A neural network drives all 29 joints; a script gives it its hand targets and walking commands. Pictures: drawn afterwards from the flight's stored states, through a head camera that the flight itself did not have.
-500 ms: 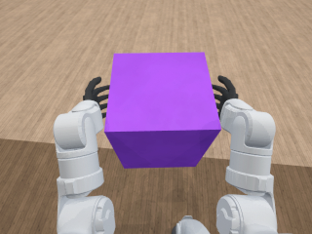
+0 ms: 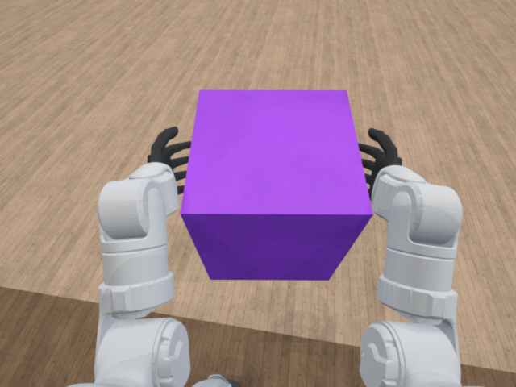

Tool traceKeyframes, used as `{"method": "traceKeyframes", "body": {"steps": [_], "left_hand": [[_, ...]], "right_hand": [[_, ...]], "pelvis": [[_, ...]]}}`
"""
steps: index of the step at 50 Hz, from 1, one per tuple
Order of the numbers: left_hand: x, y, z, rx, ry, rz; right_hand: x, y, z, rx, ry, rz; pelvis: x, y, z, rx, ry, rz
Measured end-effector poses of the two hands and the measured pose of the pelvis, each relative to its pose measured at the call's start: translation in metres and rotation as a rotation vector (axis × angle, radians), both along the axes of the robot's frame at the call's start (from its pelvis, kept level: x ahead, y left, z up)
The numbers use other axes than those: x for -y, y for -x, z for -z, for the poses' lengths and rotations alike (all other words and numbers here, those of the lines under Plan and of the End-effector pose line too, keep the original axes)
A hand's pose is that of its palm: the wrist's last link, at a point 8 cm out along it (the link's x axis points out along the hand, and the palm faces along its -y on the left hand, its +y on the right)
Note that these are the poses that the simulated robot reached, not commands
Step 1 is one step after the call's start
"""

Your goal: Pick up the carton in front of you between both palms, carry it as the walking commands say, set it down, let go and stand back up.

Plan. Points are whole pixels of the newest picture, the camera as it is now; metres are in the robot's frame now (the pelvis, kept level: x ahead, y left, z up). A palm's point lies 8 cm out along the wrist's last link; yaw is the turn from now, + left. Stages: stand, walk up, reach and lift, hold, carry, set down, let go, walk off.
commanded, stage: carry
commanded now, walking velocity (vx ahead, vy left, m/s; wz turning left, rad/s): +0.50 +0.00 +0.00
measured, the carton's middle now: (271, 195) +0.39 +0.01 +0.10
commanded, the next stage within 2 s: none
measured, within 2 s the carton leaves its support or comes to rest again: neither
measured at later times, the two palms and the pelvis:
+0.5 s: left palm (200, 66) +0.65 +0.15 +0.18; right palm (353, 67) +0.65 -0.15 +0.18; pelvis +0.30 -0.01 +0.02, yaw +2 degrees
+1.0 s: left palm (207, 30) +0.92 +0.18 +0.15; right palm (321, 30) +0.92 -0.12 +0.15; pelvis +0.59 +0.03 +0.04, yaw +0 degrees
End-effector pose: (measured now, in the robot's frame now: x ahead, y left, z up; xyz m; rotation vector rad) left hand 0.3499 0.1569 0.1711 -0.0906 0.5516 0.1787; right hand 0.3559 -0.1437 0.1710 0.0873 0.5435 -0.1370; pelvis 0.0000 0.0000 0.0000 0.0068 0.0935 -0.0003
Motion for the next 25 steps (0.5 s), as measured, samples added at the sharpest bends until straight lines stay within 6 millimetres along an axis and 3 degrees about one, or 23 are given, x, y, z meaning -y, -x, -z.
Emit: {"method": "traceKeyframes", "body": {"steps": [3, 7, 12, 19, 25], "left_hand": [[-0.002, -0.044, 0.012, -0.029, 0.003, 0.045], [0.001, -0.087, 0.022, -0.108, 0.031, 0.07], [0.001, -0.139, 0.011, -0.071, 0.049, 0.064], [-0.002, -0.218, -0.015, 0.003, 0.037, 0.034], [0.007, -0.295, -0.014, -0.019, -0.005, 0.0]], "right_hand": [[-0.002, -0.032, 0.007, -0.03, 0.024, 0.034], [0.001, -0.061, 0.02, -0.11, 0.023, 0.079], [0.001, -0.113, 0.006, -0.072, 0.012, 0.093], [-0.002, -0.205, -0.022, 0.001, 0.013, 0.052], [0.007, -0.296, -0.013, -0.02, 0.0, -0.004]], "pelvis": [[-0.013, -0.038, 0.006, 0.014, -0.01, 0.009], [-0.022, -0.076, -0.008, 0.017, 0.008, 0.005], [-0.025, -0.123, -0.021, 0.008, 0.018, 0.004], [-0.014, -0.209, -0.027, -0.006, 0.016, -0.01], [0.007, -0.296, -0.015, 0.011, 0.033, -0.032]]}}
